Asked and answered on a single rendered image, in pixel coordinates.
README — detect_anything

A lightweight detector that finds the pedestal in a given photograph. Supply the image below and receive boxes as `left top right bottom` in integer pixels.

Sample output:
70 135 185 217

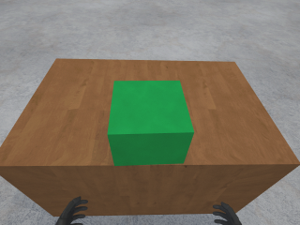
0 58 300 217

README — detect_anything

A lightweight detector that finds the left robot hand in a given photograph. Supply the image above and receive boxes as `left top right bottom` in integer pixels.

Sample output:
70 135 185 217
55 196 88 225

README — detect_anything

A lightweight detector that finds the carton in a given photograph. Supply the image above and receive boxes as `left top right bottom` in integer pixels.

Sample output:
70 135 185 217
107 81 194 166

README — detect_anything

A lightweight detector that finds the right robot hand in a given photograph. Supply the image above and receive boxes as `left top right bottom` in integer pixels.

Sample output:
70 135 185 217
213 202 242 225

